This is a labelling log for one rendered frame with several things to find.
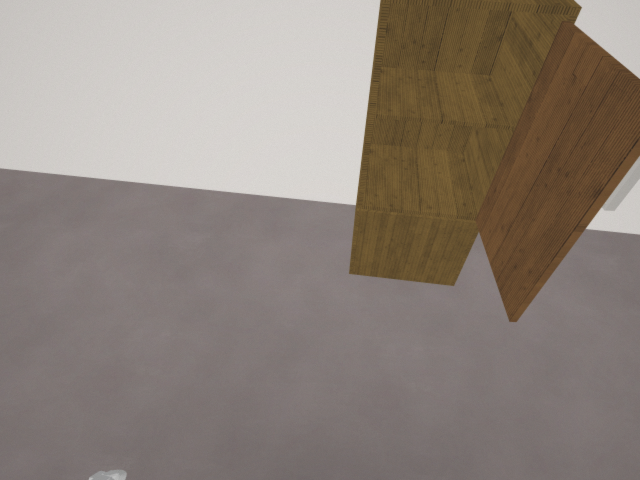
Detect handle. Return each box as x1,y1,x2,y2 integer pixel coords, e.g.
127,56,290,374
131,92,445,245
601,156,640,211

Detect cupboard door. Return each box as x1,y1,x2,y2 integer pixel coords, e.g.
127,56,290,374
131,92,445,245
475,21,640,322

